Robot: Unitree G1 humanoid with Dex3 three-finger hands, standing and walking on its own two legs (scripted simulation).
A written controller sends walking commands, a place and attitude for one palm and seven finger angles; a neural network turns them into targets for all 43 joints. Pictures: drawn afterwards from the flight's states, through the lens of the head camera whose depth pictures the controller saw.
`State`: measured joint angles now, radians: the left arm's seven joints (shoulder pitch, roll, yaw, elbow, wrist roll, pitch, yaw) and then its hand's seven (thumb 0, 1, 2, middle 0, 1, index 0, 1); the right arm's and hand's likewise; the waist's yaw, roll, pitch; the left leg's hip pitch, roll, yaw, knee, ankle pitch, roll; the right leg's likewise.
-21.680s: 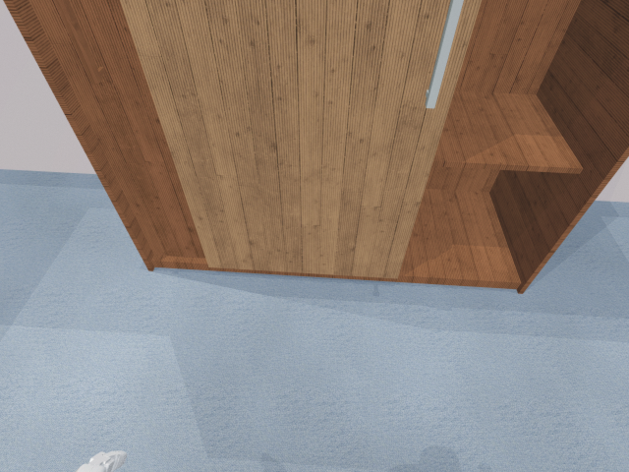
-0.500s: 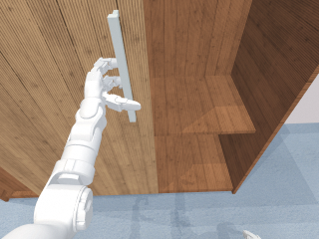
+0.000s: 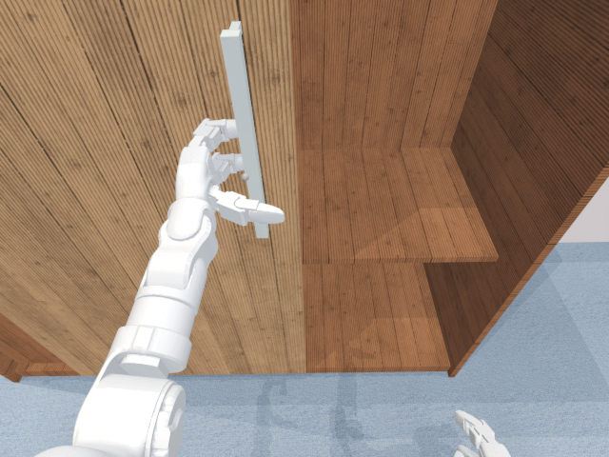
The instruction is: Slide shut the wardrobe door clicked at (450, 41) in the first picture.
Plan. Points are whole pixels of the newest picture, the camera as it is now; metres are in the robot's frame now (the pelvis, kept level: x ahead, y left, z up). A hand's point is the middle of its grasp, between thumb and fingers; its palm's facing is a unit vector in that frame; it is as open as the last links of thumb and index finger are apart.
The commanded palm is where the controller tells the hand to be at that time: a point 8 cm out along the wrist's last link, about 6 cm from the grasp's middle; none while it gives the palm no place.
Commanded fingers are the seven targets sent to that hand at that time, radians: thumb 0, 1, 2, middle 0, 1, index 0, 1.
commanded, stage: slide the fingers in behind the handle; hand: left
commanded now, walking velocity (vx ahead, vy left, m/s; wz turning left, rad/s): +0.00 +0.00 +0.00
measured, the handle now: (251, 149) +0.47 +0.10 +0.17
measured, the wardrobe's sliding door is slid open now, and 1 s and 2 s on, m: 0.47 0.47 0.47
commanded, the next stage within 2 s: move the hooked fingers beside the handle in 0.06 s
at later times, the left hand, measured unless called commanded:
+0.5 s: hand (254, 175) +0.42 +0.09 +0.17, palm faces +0.04 -1.00 +0.02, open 13.8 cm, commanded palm +0.39 +0.15 +0.17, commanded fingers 0.00 -0.50 0.30 -0.30 -1.20 -0.30 -1.20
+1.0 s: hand (235, 176) +0.42 +0.11 +0.17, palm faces +0.07 -1.00 +0.01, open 13.9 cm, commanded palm +0.39 +0.17 +0.17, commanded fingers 0.00 -0.50 0.30 -0.30 -1.20 -0.30 -1.20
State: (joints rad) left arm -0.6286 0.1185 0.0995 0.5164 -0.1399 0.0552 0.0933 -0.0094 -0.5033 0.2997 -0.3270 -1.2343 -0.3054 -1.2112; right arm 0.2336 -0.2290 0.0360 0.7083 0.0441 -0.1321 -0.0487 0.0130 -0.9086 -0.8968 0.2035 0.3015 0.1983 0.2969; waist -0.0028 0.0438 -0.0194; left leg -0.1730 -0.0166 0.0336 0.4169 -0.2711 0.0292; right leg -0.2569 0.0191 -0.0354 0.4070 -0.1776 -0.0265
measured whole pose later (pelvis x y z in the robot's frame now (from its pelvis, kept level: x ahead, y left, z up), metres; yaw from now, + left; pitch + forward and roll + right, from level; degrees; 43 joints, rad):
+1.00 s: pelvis +0.00 +0.00 +0.00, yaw +0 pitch +1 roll +0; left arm -0.59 0.16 0.14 0.47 -0.15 0.08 0.06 -0.01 -0.50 0.30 -0.32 -1.21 -0.31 -1.21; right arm 0.25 -0.23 0.04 0.69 0.05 -0.08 -0.05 0.01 -0.91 -0.90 0.20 0.30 0.20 0.30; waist -0.02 0.05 -0.02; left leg -0.15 -0.01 0.04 0.41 -0.27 0.02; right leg -0.23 0.03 -0.03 0.39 -0.17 -0.03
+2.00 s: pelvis -0.01 +0.00 +0.00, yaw +0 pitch +2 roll +0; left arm -0.67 0.23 0.19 0.62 -0.16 0.03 -0.05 -0.01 -0.50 0.30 -0.45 -1.23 -0.38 -1.22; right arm 0.26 -0.25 0.05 0.70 0.05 -0.08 -0.07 0.01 -0.91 -0.90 0.20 0.30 0.20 0.30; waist -0.03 0.04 -0.02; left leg -0.22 -0.01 0.03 0.45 -0.27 0.03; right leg -0.29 0.02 -0.04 0.42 -0.17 -0.03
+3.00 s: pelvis -0.02 +0.00 -0.01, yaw -2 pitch +4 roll +0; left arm -0.70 0.31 0.28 0.75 -0.15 -0.10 -0.13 -0.01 -0.50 0.30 -0.55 -1.21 -0.37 -1.22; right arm 0.32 -0.26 0.04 0.67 0.05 -0.08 -0.06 0.01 -0.91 -0.90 0.20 0.30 0.20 0.30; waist -0.06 0.03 -0.05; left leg -0.32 0.00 0.06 0.52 -0.29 0.03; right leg -0.39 0.03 -0.01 0.47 -0.16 -0.02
